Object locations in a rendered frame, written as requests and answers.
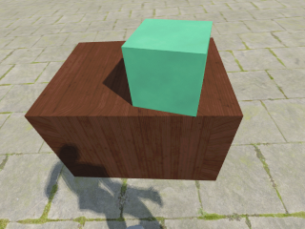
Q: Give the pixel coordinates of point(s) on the carton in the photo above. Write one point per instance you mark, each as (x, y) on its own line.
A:
(165, 61)

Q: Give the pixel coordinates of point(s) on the pedestal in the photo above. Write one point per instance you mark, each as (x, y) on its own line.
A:
(85, 114)

